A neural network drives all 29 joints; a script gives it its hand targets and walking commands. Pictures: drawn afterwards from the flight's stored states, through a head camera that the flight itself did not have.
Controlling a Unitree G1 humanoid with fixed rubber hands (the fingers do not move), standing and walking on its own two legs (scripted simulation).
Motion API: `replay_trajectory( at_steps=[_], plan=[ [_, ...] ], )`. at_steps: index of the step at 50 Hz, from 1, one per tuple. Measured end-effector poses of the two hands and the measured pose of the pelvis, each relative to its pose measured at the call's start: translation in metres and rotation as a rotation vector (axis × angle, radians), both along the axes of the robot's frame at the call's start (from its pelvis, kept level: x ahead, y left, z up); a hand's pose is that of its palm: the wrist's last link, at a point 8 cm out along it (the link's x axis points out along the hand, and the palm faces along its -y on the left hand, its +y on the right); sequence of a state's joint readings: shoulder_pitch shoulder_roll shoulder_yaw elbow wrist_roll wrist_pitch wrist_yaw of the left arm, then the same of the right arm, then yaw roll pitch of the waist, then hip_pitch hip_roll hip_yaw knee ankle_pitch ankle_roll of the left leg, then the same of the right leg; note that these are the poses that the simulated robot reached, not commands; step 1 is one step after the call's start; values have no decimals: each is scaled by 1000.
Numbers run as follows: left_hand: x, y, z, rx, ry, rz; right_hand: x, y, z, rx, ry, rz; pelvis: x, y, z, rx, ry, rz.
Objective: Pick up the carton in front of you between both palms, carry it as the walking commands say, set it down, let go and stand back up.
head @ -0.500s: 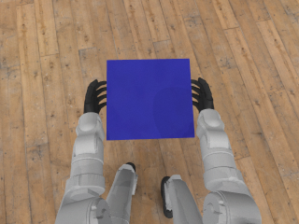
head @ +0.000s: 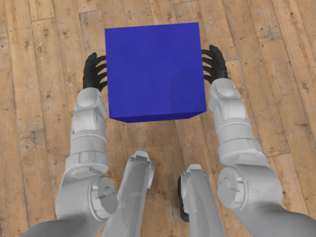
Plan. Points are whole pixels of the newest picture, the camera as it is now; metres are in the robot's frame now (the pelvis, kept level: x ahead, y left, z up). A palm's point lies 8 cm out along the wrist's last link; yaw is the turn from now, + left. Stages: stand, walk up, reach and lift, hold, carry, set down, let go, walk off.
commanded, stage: set down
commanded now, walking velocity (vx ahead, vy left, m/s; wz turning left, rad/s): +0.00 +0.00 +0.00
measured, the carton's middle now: (155, 83) +0.48 +0.09 -0.18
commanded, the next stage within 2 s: none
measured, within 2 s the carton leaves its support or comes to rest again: rests again in 1.26 s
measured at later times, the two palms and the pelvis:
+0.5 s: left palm (102, 95) +0.43 +0.25 -0.24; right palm (195, 77) +0.54 -0.03 -0.24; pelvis -0.03 +0.00 -0.11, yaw +0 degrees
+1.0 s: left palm (108, 96) +0.45 +0.26 -0.32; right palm (189, 79) +0.56 -0.02 -0.33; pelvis -0.02 -0.01 -0.16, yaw +0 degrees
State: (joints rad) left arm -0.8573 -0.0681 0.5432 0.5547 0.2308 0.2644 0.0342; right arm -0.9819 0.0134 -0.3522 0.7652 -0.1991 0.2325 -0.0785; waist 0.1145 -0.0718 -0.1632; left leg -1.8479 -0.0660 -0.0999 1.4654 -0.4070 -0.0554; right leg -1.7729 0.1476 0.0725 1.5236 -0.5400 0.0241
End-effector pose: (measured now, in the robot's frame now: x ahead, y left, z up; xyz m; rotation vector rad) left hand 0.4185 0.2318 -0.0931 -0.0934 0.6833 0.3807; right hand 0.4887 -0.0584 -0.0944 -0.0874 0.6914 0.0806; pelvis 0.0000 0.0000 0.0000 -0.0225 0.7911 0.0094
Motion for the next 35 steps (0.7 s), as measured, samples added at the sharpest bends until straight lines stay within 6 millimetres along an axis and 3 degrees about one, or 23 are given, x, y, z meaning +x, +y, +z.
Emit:
replay_trajectory(
  at_steps=[20,35],
  plan=[
    [11,19,-116,8,44,61,38,27,-109,-42,29,106,-29,0,-88,7,13,-15],
    [21,34,-208,23,78,102,62,46,-208,-56,51,180,-32,-6,-143,28,-16,-33]
  ],
)
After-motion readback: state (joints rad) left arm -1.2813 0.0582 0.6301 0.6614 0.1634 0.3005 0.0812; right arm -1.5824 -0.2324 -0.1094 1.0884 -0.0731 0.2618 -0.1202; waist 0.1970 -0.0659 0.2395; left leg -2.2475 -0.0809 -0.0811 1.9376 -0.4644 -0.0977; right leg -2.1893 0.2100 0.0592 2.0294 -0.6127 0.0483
